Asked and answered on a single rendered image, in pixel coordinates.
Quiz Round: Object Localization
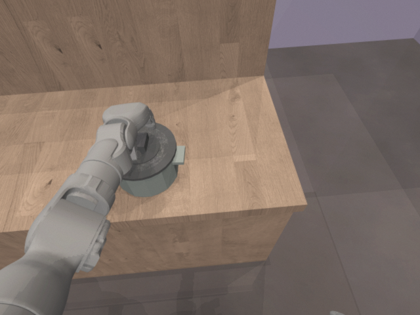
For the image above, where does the table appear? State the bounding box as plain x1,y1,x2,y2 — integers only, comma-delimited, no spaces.
0,0,308,279

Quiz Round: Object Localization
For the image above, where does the lid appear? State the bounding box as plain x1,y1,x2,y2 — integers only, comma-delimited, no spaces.
123,123,177,181

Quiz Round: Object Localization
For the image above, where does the left robot upper arm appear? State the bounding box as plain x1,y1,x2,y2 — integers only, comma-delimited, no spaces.
0,198,111,315

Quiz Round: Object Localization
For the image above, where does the robot left hand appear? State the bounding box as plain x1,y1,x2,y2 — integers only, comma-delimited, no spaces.
102,102,156,161

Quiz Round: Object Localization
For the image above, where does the pot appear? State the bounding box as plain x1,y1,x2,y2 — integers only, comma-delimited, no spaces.
120,146,186,197

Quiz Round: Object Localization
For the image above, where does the knob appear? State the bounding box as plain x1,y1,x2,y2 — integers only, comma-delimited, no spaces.
136,133,149,152

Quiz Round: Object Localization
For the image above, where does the robot left forearm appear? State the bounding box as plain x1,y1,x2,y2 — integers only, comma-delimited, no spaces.
24,115,138,253

